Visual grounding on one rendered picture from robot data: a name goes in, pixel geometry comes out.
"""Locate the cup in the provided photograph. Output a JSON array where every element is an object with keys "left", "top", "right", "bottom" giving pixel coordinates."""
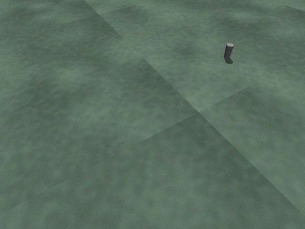
[{"left": 224, "top": 43, "right": 234, "bottom": 59}]

